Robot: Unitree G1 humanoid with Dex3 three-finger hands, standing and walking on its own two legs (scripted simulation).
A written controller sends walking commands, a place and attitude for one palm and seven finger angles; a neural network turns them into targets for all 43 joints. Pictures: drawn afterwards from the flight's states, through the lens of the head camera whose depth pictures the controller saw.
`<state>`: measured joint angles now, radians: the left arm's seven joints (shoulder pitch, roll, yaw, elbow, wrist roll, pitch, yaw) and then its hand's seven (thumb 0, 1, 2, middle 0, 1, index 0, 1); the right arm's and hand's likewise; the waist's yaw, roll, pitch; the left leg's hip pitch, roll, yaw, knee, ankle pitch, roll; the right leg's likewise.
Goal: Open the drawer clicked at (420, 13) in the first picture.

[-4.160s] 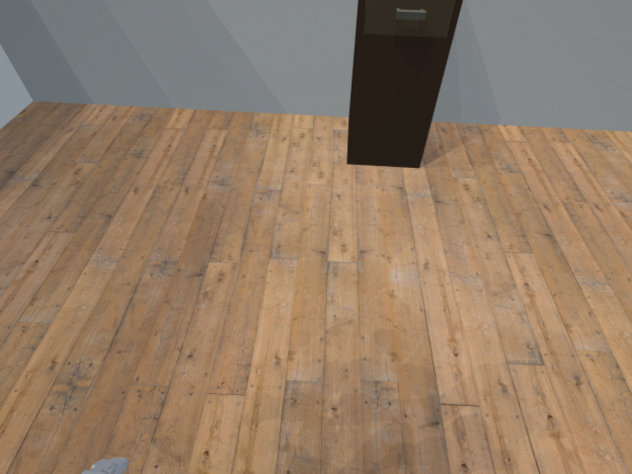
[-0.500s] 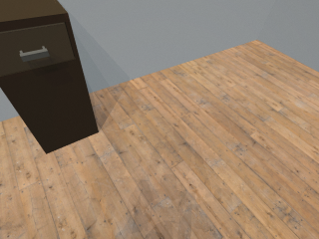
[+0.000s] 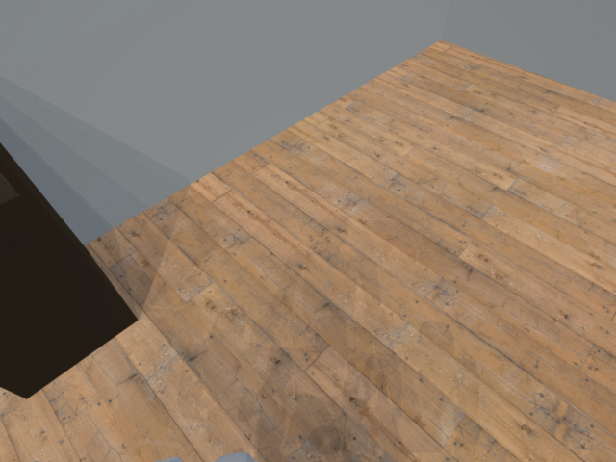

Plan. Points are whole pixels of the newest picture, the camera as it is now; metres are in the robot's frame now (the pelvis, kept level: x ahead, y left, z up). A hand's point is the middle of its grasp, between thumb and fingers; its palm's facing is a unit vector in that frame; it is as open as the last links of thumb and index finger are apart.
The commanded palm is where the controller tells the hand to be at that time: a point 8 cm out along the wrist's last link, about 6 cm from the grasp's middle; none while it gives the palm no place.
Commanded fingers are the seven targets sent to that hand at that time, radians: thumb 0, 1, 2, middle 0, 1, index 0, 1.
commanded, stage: turn to face it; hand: left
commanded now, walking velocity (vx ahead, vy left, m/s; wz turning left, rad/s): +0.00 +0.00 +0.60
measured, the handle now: out of the picture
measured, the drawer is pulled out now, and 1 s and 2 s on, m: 0.00 0.00 0.00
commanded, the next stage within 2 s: take the last steps up to it in 1.08 s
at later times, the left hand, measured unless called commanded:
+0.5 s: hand out of the picture +0.11 +0.25 -0.17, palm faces +0.29 -0.93 -0.22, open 7.4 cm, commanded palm none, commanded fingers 0.00 0.90 0.90 -0.20 -0.30 -0.20 -0.30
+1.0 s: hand out of the picture +0.05 +0.16 -0.14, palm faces +0.54 -0.80 -0.27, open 7.4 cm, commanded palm none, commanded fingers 0.00 0.90 0.90 -0.20 -0.30 -0.20 -0.30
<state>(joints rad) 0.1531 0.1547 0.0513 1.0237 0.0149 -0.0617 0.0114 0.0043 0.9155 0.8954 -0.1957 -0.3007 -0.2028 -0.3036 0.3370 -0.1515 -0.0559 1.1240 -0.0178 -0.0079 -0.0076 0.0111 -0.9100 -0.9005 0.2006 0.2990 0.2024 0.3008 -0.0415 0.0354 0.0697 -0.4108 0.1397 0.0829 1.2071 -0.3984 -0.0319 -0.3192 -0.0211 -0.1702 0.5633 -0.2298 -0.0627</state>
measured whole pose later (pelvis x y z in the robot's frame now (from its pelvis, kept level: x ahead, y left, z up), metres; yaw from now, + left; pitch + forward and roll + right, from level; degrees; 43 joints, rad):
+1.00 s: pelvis +0.10 -0.04 +0.01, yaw +34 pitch -1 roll +3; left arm 0.24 0.18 0.02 0.90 0.02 0.02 0.02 0.01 0.90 0.90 -0.20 -0.30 -0.21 -0.30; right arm 0.19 -0.27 -0.10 0.93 -0.02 0.09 0.03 0.01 -0.91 -0.90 0.20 0.30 0.20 0.30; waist -0.02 0.02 0.07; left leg -0.48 0.02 0.02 1.02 -0.40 -0.07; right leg -0.20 -0.11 -0.15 0.51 -0.29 -0.01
